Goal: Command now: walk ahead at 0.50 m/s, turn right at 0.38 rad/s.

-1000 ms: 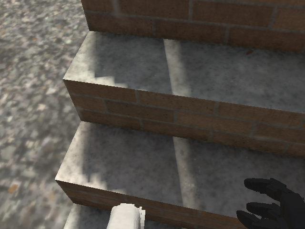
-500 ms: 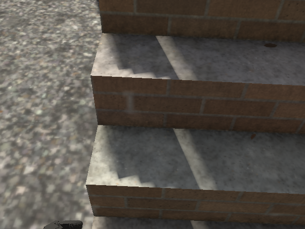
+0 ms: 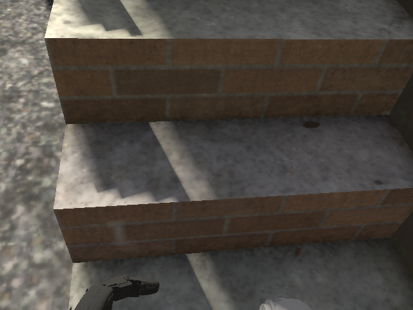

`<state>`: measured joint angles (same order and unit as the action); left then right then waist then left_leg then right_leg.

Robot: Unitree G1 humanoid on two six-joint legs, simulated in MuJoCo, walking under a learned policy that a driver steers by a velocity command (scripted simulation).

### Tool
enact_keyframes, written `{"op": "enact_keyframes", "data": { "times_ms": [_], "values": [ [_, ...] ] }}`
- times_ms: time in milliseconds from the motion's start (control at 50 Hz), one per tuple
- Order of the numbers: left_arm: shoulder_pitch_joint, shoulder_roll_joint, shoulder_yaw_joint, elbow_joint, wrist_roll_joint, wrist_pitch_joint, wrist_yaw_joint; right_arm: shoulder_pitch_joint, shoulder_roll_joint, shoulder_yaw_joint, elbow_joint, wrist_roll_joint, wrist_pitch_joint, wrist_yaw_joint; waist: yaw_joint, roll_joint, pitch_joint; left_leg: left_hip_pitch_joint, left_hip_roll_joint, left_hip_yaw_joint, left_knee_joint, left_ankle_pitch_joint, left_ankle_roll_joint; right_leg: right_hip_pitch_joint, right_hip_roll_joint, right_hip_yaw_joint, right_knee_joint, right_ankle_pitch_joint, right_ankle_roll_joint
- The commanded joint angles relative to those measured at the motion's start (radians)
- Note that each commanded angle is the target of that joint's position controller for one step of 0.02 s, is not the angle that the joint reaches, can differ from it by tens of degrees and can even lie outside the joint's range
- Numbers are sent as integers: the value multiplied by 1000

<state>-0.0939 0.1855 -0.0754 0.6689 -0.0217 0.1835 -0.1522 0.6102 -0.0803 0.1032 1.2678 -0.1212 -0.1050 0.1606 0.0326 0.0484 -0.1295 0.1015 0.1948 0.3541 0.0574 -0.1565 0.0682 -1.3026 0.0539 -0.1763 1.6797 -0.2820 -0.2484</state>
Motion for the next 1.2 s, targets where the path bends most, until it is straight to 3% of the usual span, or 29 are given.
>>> {"op": "enact_keyframes", "data": {
  "times_ms": [20,40,60,100,160,220,260,320,360,380,400,420,440,460,480,500,520,540,560,620,720,760,800,840,900,980,1100,1160,1200],
  "values": [
    [32,38,19,-93,15,17,-3,-58,-362,-92,-45,52,-14,15,209,377,-32,122,225,-116,293,2332,336,234,184,-163,-461,-111,48],
    [119,70,36,-56,14,25,10,-25,-355,-107,-26,21,18,26,208,363,-92,117,174,-133,471,2293,342,388,211,-109,-613,-84,47],
    [473,122,81,195,18,-101,86,-59,-386,-158,-189,225,-8,-112,185,214,-249,-19,77,-78,715,1756,174,939,198,65,-516,-310,61],
    [529,192,127,334,40,-117,187,-223,-223,-132,-279,150,-36,-134,100,-136,-103,-609,-174,-251,1274,295,105,1013,-28,866,-1156,-767,-6],
    [253,34,86,346,69,-197,207,-387,-25,-83,-490,38,-61,-77,-74,-184,117,-994,-224,-481,1998,219,93,801,-73,829,-1280,-419,35],
    [504,63,64,474,164,-216,35,-383,-125,-94,-468,123,46,-83,-45,-115,154,-1425,-331,-725,2218,255,260,845,-98,624,-1154,275,69],
    [479,20,53,448,108,-225,15,-469,-163,-100,-554,88,58,-92,-140,-79,19,-1542,-302,-596,2338,24,228,964,-172,576,-1235,475,61],
    [510,33,35,489,188,-218,-5,-657,-144,-85,-660,140,78,-120,-186,28,27,-1496,-282,-472,2192,190,240,760,-58,383,-1247,523,202],
    [301,211,94,355,63,-246,-29,-864,-205,-93,-870,170,132,-105,-337,-115,-90,-917,-256,-159,1755,-53,183,388,-1,246,-1387,1280,165],
    [447,6,68,385,-50,-300,189,-702,-11,-42,-569,100,92,-211,-76,35,114,-758,-330,3,1727,-155,43,545,-143,182,-1565,1267,219],
    [543,76,68,422,-59,-319,273,-585,-10,-41,-541,134,64,-269,-89,-68,86,-640,-271,-72,1638,-290,35,637,-174,230,-1468,1679,226],
    [536,402,127,451,11,-284,71,-712,-99,-35,-802,176,191,-135,-354,-355,-105,-701,-331,-139,1364,-217,37,770,-274,417,-1299,2499,120],
    [629,325,121,402,53,-248,-7,-738,-204,-65,-707,159,250,-76,-111,-31,-276,-440,-368,-119,1165,-65,151,620,-199,396,-1252,2885,234],
    [583,311,123,343,70,-201,-35,-582,-220,-97,-634,122,287,-37,-134,35,-430,-180,-342,-205,890,130,167,523,-135,387,-1077,2471,319],
    [600,160,97,457,129,-167,-46,-346,-144,-103,-508,26,294,-20,-213,306,-502,-67,-159,-575,586,447,194,543,-10,427,-480,614,317],
    [553,304,142,498,26,-166,-70,-176,-140,-116,-527,-35,263,-72,-346,41,-420,-318,-64,-917,595,147,310,530,-33,469,82,426,231],
    [459,237,146,436,28,-195,-63,-121,-273,-136,-414,-9,231,-102,-246,26,-228,-397,-18,-1017,570,295,358,346,53,498,365,351,146],
    [276,-37,109,152,105,-239,122,-289,-214,-165,-273,159,131,-175,-60,-65,-42,-458,-72,-806,562,-377,222,366,34,449,392,40,185],
    [388,51,91,329,49,-244,31,-393,-137,-109,-329,85,121,-117,-67,-142,-37,-482,-129,-733,504,-344,159,136,71,498,302,186,53],
    [425,103,103,348,62,-234,14,-676,-14,-69,-461,131,31,-114,64,-145,-11,-829,-222,-447,427,-169,44,519,-61,301,-79,23,199],
    [298,69,65,242,8,-252,-53,-476,-396,-187,-474,116,79,-153,6,23,5,-737,-251,-485,400,-535,-6,853,19,85,-1011,-226,462],
    [381,130,94,236,69,-270,18,-517,-321,-190,-479,21,70,-138,57,99,119,-920,-137,-651,498,-582,69,1025,-25,198,-744,133,392],
    [467,144,98,213,102,-297,78,-626,-170,-154,-535,139,37,-113,127,-92,95,-873,-220,-643,853,-408,82,1046,-171,355,-1126,177,224],
    [361,344,148,153,95,-320,94,-262,-158,-160,-434,138,-7,-169,-31,-405,-50,-1198,-322,-583,1710,-449,-146,1176,-504,1068,-1273,290,-259],
    [4,79,78,38,40,-301,87,-391,-208,-174,-423,131,39,-208,-64,-75,79,-1162,-205,-529,1947,-209,-169,785,-350,733,-1341,-383,-81],
    [65,137,100,54,2,-299,144,-516,-218,-144,-525,103,58,-173,-44,-66,-52,-937,-110,-412,1314,-416,-205,919,-233,357,-1255,37,44],
    [139,253,177,42,74,-283,118,-383,-185,-113,-509,133,-2,-164,-45,-148,47,-570,-157,-294,642,-56,-77,1050,-390,318,-1185,428,-16],
    [267,34,137,-28,65,-245,117,-336,-397,-167,-504,144,-19,-193,37,201,-150,-89,123,-801,404,804,345,709,-71,47,-676,-175,284],
    [134,109,146,-37,34,-209,126,-213,-413,-198,-470,118,0,-158,-128,174,-69,-129,184,-919,339,555,350,409,30,269,153,-309,322]
  ]
}}
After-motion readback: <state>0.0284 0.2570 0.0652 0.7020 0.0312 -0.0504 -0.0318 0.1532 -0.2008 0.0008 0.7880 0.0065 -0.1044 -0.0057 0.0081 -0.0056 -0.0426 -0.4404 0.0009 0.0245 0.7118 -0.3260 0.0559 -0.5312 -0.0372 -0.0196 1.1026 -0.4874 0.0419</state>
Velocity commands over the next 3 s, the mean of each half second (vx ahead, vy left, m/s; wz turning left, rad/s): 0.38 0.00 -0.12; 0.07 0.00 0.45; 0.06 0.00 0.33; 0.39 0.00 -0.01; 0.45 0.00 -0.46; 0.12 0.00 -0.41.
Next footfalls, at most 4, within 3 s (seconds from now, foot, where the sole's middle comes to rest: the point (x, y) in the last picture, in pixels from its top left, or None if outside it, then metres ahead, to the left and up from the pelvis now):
0.04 right None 0.18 -0.09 -0.59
0.48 left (194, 297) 0.40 0.05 -0.37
0.80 right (313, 290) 0.44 -0.22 -0.37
1.12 left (202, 308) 0.38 0.03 -0.37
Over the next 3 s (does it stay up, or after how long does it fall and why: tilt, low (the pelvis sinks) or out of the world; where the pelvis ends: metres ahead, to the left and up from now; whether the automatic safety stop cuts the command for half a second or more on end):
stays up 0.84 0.06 0.83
